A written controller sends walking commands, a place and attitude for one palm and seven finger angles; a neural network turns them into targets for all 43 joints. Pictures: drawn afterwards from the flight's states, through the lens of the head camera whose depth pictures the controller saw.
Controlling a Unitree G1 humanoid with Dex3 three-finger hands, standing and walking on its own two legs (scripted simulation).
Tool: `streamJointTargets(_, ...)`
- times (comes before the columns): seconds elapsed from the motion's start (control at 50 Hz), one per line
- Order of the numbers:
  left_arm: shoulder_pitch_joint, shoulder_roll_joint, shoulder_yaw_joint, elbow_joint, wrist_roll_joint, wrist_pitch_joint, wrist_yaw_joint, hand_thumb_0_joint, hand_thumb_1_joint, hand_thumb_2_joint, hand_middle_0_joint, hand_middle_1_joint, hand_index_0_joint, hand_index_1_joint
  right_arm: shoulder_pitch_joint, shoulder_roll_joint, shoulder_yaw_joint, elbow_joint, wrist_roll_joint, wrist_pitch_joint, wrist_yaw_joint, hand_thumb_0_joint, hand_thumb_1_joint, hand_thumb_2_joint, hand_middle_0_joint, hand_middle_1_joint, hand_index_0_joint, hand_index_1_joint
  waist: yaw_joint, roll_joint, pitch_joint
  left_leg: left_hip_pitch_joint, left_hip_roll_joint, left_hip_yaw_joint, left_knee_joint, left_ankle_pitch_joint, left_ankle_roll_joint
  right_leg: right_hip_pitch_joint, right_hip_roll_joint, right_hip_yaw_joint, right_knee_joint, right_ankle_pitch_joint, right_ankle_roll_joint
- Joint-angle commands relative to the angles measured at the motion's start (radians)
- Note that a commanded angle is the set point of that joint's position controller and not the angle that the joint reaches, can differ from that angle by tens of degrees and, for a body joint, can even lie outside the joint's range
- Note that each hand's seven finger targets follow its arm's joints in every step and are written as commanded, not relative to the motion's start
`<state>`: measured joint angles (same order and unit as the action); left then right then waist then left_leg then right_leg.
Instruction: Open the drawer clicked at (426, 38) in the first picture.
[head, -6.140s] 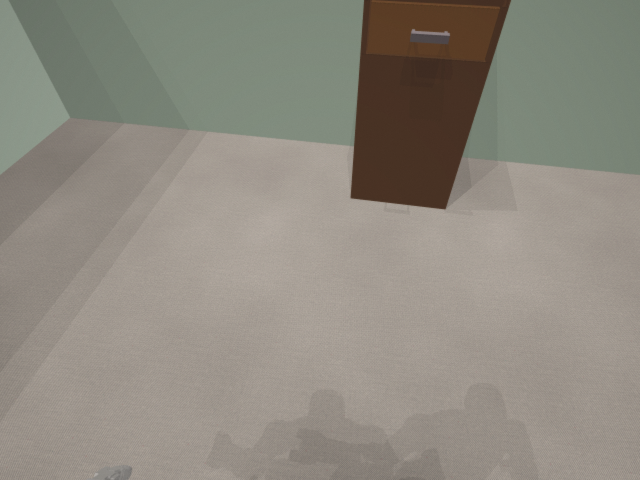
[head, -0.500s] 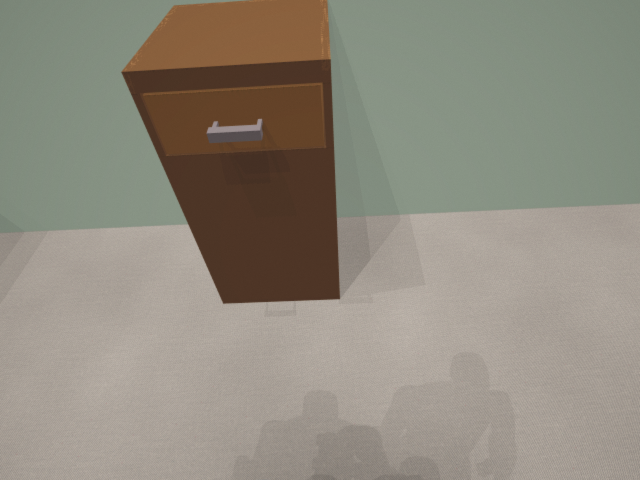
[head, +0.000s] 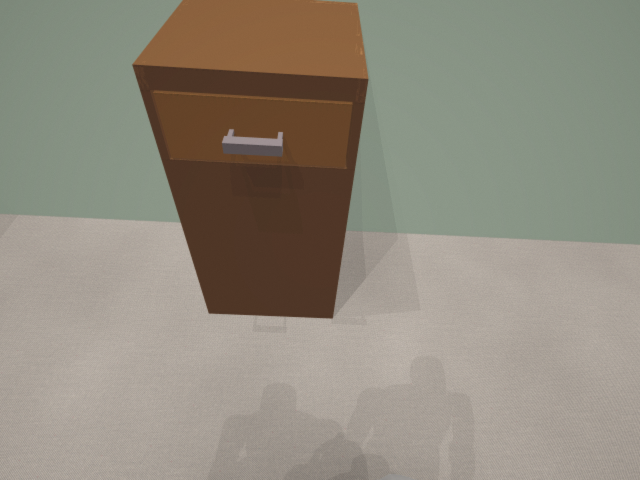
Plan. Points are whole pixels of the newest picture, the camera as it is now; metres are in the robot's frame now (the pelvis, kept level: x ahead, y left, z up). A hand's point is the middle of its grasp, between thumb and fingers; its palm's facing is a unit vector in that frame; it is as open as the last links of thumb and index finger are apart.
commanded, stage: take the last steps up to it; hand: left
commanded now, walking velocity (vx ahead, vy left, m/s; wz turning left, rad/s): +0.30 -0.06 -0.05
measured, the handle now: (254, 140) +0.75 +0.19 +0.00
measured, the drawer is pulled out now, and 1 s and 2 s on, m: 0.00 0.00 0.00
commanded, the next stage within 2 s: come to a stop and stand still in 0.44 s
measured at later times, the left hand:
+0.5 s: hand (256, 430) +0.23 +0.11 -0.17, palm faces +0.05 -0.97 -0.23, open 7.1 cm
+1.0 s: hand (253, 425) +0.24 +0.12 -0.18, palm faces +0.04 -0.96 -0.27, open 7.4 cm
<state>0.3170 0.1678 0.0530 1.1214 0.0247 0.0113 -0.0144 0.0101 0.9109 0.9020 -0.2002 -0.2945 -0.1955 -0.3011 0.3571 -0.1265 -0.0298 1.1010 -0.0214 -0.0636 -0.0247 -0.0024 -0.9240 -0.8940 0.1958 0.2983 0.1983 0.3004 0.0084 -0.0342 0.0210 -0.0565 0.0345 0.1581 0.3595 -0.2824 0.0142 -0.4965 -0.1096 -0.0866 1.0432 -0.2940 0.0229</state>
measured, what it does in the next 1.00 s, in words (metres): walks ahead: right foot, then left foot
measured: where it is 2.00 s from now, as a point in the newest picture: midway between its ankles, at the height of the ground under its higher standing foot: outside the picture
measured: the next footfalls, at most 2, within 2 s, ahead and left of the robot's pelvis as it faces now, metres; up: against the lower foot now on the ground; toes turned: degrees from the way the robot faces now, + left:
right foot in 0.24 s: +0.24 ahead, -0.16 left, +0.00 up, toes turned -11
left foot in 0.68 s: +0.31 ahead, +0.06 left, +0.00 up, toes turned +6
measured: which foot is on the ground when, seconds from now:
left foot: down 0.00-0.26, up 0.28-0.66, down 0.68-1.00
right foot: up 0.00-0.22, down 0.24-0.78, up 0.80-1.00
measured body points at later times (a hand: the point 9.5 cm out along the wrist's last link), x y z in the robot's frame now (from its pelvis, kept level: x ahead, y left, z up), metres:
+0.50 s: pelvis +0.17 -0.08 -0.01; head +0.18 -0.09 +0.44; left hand +0.22 +0.16 -0.15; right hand +0.19 -0.32 -0.17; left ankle +0.18 +0.07 -0.68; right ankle +0.20 -0.15 -0.74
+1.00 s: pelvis +0.21 -0.08 -0.01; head +0.25 -0.10 +0.43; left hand +0.23 +0.17 -0.16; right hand +0.30 -0.31 -0.17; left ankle +0.27 +0.06 -0.74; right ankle +0.18 -0.19 -0.73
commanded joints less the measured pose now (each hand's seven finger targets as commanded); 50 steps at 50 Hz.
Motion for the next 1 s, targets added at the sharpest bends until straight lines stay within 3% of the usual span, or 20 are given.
streamJointTargets(0.0,-0.099,0.025,0.004,-0.097,0.0,-0.022,-0.006,0.0,0.9,0.9,-0.2,-0.3,-0.2,-0.3,0.104,-0.131,-0.024,0.002,0.002,-0.015,-0.011,0.0,-0.9,-0.9,0.2,0.3,0.2,0.3,-0.022,0.159,0.122,0.027,0.26,-0.143,-0.182,0.328,0.135,-0.168,-0.034,0.01,-0.088,0.064,0.014)
streamJointTargets(0.12,-0.227,0.031,0.008,-0.146,-0.006,-0.032,-0.011,0.0,0.9,0.9,-0.2,-0.3,-0.2,-0.3,0.116,-0.145,-0.037,0.024,-0.012,-0.004,-0.006,0.0,-0.9,-0.9,0.2,0.3,0.2,0.3,-0.042,0.176,0.164,-0.039,0.274,-0.108,-0.127,0.352,0.115,-0.005,0.01,-0.037,-0.348,0.08,-0.021)
streamJointTargets(0.16,-0.157,0.052,0.016,-0.131,-0.004,-0.039,-0.01,0.0,0.9,0.9,-0.2,-0.3,-0.2,-0.3,0.096,-0.16,-0.04,0.024,-0.011,0.002,-0.005,0.0,-0.9,-0.9,0.2,0.3,0.2,0.3,0.001,0.159,0.125,-0.071,0.265,-0.092,-0.029,0.425,0.096,0.143,0.048,-0.064,-0.404,0.076,-0.039)
streamJointTargets(0.18,-0.026,0.077,0.023,-0.093,-0.002,-0.05,-0.008,0.0,0.9,0.9,-0.2,-0.3,-0.2,-0.3,0.078,-0.166,-0.04,0.022,-0.007,0.003,-0.003,0.0,-0.9,-0.9,0.2,0.3,0.2,0.3,0.063,0.116,0.048,-0.068,0.225,-0.051,0.128,0.494,0.069,0.296,0.076,-0.085,-0.476,0.109,-0.048)
streamJointTargets(0.2,0.125,0.137,0.038,-0.044,0.004,-0.066,-0.001,0.0,0.9,0.9,-0.2,-0.3,-0.2,-0.3,0.084,-0.154,-0.04,0.021,0.002,0.0,0.005,0.0,-0.9,-0.9,0.2,0.3,0.2,0.3,0.124,0.03,-0.058,-0.178,0.169,-0.019,0.36,0.436,0.036,0.53,0.029,-0.016,-0.518,0.147,-0.073)
streamJointTargets(0.22,0.247,0.264,0.07,-0.018,0.007,-0.077,0.014,0.0,0.9,0.9,-0.2,-0.3,-0.2,-0.3,0.132,-0.076,-0.027,-0.005,0.017,-0.004,0.012,0.0,-0.9,-0.9,0.2,0.3,0.2,0.3,0.144,-0.272,-0.203,-0.415,0.028,0.022,0.705,-0.121,-0.008,0.751,-0.267,0.385,-0.615,0.269,-0.165)
streamJointTargets(0.24,0.238,0.29,0.064,-0.019,-0.016,-0.073,0.02,0.0,0.9,0.9,-0.2,-0.3,-0.2,-0.3,0.116,-0.101,-0.026,-0.03,0.024,0.008,0.008,0.0,-0.9,-0.9,0.2,0.3,0.2,0.3,0.117,-0.247,-0.221,-0.452,0.01,-0.099,0.906,-0.309,0.004,0.686,-0.36,0.521,-0.729,0.316,-0.228)
streamJointTargets(0.28,0.036,0.211,0.043,-0.08,-0.014,-0.067,0.027,0.0,0.9,0.9,-0.2,-0.3,-0.2,-0.3,0.019,-0.09,-0.035,-0.04,0.012,0.019,0.012,0.0,-0.9,-0.9,0.2,0.3,0.2,0.3,0.067,-0.113,-0.044,-0.511,0.085,-0.172,0.996,-0.166,0.006,0.422,-0.315,0.434,-0.8,0.047,-0.217)
streamJointTargets(0.3,-0.028,0.16,0.028,-0.096,-0.012,-0.071,0.03,0.0,0.9,0.9,-0.2,-0.3,-0.2,-0.3,0.003,-0.08,-0.032,-0.035,0.003,0.024,0.015,0.0,-0.9,-0.9,0.2,0.3,0.2,0.3,0.034,-0.049,0.009,-0.487,0.113,-0.177,0.958,-0.089,0.003,0.312,-0.271,0.333,-0.812,0.047,-0.191)
streamJointTargets(0.34,-0.07,0.107,0.011,-0.098,-0.005,-0.08,0.034,0.0,0.9,0.9,-0.2,-0.3,-0.2,-0.3,0.051,-0.052,-0.029,-0.014,-0.005,0.043,0.019,0.0,-0.9,-0.9,0.2,0.3,0.2,0.3,-0.021,-0.043,0.017,-0.412,0.118,-0.155,0.864,-0.033,-0.012,0.207,-0.212,0.195,-0.837,0.128,-0.164)
streamJointTargets(0.38,-0.084,0.093,0.004,-0.097,-0.003,-0.081,0.035,0.0,0.9,0.9,-0.2,-0.3,-0.2,-0.3,0.077,-0.047,-0.024,-0.01,-0.007,0.059,0.021,0.0,-0.9,-0.9,0.2,0.3,0.2,0.3,-0.048,-0.068,0.015,-0.375,0.112,-0.128,0.766,-0.022,-0.031,0.157,-0.179,0.119,-0.856,0.132,-0.161)
streamJointTargets(0.54,0.013,0.104,0.0,-0.05,0.0,-0.081,0.03,0.0,0.9,0.9,-0.2,-0.3,-0.2,-0.3,-0.118,-0.06,-0.013,-0.083,0.002,0.048,0.03,0.0,-0.9,-0.9,0.2,0.3,0.2,0.3,-0.001,-0.041,0.036,-0.378,0.076,-0.098,0.384,-0.01,-0.037,0.303,-0.182,0.133,-0.85,0.255,-0.204)
streamJointTargets(0.58,-0.007,0.102,-0.006,-0.047,-0.003,-0.068,0.037,0.0,0.9,0.9,-0.2,-0.3,-0.2,-0.3,-0.12,-0.059,0.003,-0.072,0.007,0.045,0.018,0.0,-0.9,-0.9,0.2,0.3,0.2,0.3,-0.007,-0.03,0.012,-0.263,0.057,-0.102,0.254,0.032,-0.042,0.31,-0.153,0.084,-0.777,0.412,-0.182)
streamJointTargets(0.62,-0.003,0.087,-0.019,-0.03,-0.014,-0.054,0.044,0.0,0.9,0.9,-0.2,-0.3,-0.2,-0.3,-0.084,-0.071,0.01,-0.043,0.009,0.041,0.009,0.0,-0.9,-0.9,0.2,0.3,0.2,0.3,-0.025,-0.014,-0.019,-0.096,0.053,-0.11,0.066,0.266,-0.039,0.287,-0.086,0.032,-0.671,0.452,-0.114)
streamJointTargets(0.66,0.061,0.05,-0.027,-0.027,-0.015,-0.037,0.056,0.0,0.9,0.9,-0.2,-0.3,-0.2,-0.3,-0.082,-0.147,-0.002,-0.044,0.011,0.035,-0.001,0.0,-0.9,-0.9,0.2,0.3,0.2,0.3,0.0,0.111,-0.032,-0.014,0.183,-0.186,0.076,0.671,0.015,0.248,-0.023,0.018,-0.616,0.254,-0.042)
streamJointTargets(0.72,0.067,0.073,-0.023,-0.032,-0.018,-0.008,0.058,0.0,0.9,0.9,-0.2,-0.3,-0.2,-0.3,-0.132,-0.174,-0.013,-0.055,0.02,0.053,-0.021,0.0,-0.9,-0.9,0.2,0.3,0.2,0.3,0.0,0.248,-0.016,-0.053,0.244,-0.25,0.004,0.741,0.086,0.261,0.021,-0.009,-0.53,0.03,-0.002)
streamJointTargets(0.8,0.053,0.083,-0.004,-0.072,-0.01,0.016,0.052,0.0,0.9,0.9,-0.2,-0.3,-0.2,-0.3,-0.133,-0.219,-0.046,-0.073,0.01,0.072,-0.037,0.0,-0.9,-0.9,0.2,0.3,0.2,0.3,-0.015,0.211,-0.076,0.033,0.336,-0.299,0.008,0.908,0.188,0.105,0.049,0.053,-0.202,-0.255,-0.005)
streamJointTargets(0.88,0.031,0.056,0.012,-0.11,-0.01,0.02,0.051,0.0,0.9,0.9,-0.2,-0.3,-0.2,-0.3,-0.195,-0.224,-0.064,-0.114,-0.001,0.083,-0.029,0.0,-0.9,-0.9,0.2,0.3,0.2,0.3,-0.005,0.155,-0.13,-0.006,0.317,-0.253,0.043,0.774,0.186,0.09,0.054,0.084,-0.104,-0.246,0.0)
streamJointTargets(0.96,0.088,0.044,0.006,-0.101,-0.008,0.006,0.047,0.0,0.9,0.9,-0.2,-0.3,-0.2,-0.3,-0.239,-0.199,-0.058,-0.126,0.002,0.084,-0.006,0.0,-0.9,-0.9,0.2,0.3,0.2,0.3,0.029,0.149,-0.126,-0.183,0.223,-0.201,0.063,0.379,0.107,0.305,0.063,0.027,-0.454,-0.018,-0.002)
streamJointTargets(0.98,0.112,0.067,0.004,-0.095,-0.003,-0.003,0.05,0.0,0.9,0.9,-0.2,-0.3,-0.2,-0.3,-0.237,-0.17,-0.052,-0.125,0.009,0.082,0.001,0.0,-0.9,-0.9,0.2,0.3,0.2,0.3,0.044,0.076,-0.117,-0.226,0.159,-0.173,0.125,0.203,0.058,0.358,0.038,0.064,-0.624,0.09,-0.001)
